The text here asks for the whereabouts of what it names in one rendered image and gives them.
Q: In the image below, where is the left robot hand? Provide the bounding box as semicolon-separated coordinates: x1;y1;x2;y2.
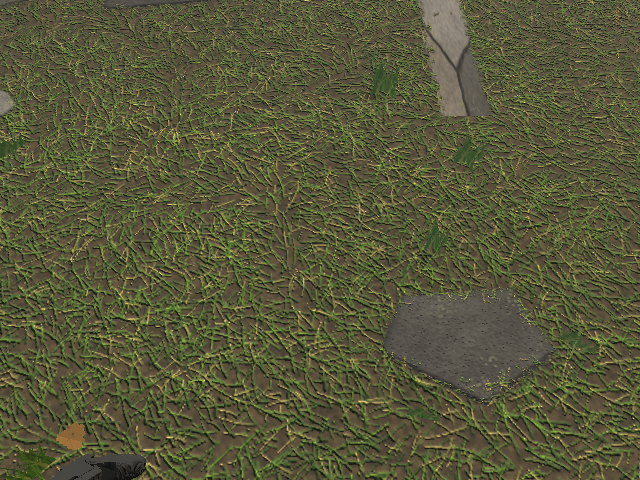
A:
49;454;146;480

